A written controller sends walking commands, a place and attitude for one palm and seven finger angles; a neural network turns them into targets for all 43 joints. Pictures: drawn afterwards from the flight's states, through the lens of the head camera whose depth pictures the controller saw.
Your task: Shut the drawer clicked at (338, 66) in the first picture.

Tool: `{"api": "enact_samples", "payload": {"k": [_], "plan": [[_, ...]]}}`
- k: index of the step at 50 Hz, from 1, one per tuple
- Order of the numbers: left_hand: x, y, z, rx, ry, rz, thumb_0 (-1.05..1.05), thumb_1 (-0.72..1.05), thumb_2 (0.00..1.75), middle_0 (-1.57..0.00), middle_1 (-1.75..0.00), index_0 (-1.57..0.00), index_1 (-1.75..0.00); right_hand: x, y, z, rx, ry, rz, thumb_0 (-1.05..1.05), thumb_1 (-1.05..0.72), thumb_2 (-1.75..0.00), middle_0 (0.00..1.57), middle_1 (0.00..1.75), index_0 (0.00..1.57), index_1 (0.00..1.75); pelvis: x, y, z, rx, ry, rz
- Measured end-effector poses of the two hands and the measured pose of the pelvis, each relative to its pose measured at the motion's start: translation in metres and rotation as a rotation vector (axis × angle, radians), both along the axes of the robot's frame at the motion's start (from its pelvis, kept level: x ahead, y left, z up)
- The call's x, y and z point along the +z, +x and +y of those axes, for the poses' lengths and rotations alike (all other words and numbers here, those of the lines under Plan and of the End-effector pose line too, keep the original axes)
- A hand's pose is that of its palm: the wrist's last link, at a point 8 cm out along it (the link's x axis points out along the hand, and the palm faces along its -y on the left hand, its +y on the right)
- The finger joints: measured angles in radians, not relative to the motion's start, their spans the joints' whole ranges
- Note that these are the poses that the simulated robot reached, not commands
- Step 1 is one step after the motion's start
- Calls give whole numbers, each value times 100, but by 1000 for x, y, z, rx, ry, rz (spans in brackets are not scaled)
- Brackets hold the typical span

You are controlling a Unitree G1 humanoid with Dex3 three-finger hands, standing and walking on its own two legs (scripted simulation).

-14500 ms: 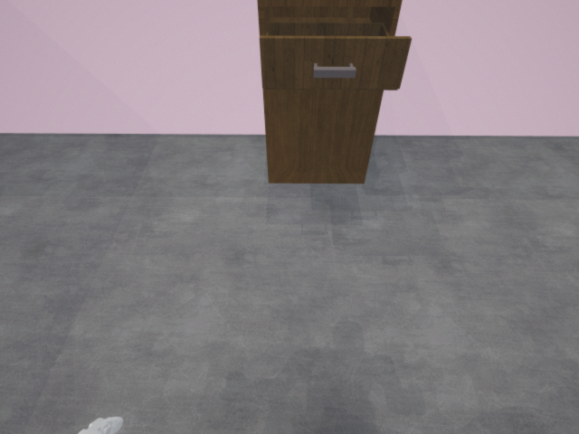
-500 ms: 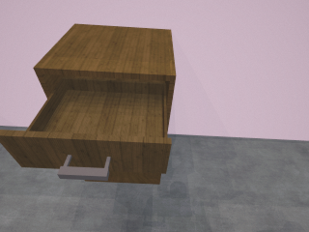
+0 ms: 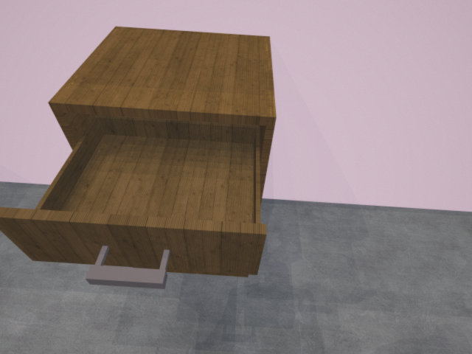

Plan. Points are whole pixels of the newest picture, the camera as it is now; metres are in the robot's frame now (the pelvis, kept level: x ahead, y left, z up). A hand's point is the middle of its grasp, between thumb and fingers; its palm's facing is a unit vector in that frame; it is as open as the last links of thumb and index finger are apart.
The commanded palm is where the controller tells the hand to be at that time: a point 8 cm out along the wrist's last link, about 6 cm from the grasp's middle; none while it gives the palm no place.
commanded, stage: come to a stop and stand still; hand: left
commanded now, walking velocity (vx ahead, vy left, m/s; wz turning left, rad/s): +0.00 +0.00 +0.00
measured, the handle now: (131, 265) +0.26 +0.21 -0.01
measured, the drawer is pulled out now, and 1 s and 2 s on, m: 0.28 0.28 0.27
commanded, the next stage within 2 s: look again from close up in 0.24 s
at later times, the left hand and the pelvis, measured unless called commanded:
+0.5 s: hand out of the picture -0.01 +0.17 -0.17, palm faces +0.01 -0.98 -0.19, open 7.3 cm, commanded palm none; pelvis +0.00 -0.01 +0.00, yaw +0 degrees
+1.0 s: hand out of the picture +0.01 +0.17 -0.16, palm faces +0.12 -0.97 -0.20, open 7.3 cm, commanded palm +0.08 +0.21 -0.06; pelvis -0.01 -0.01 +0.00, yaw +0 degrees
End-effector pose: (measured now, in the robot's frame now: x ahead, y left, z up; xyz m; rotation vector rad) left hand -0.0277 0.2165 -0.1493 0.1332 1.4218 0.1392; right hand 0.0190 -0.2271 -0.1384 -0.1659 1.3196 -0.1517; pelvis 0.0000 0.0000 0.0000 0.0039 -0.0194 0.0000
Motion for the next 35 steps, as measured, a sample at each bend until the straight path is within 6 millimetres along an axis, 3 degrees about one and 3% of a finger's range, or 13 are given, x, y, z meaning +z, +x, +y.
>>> {"api": "enact_samples", "payload": {"k": [12, 35], "plan": [[1, 21, -7, -9, -5, -50, 0, 91, 90, -20, -30, -20, -30, 5, 15, -6, 8, -8, -28, 1, -91, -90, 20, 30, 20, 30, 3, 3, -6, 1, 1, -4], [8, 7, 0, -14, 23, -10, 0, 91, 90, -20, -30, -20, -30, 0, -26, -4, -16, 17, 71, 1, -91, -90, 20, 30, 20, 30, 5, -4, -8, -2, 5, -2]]}}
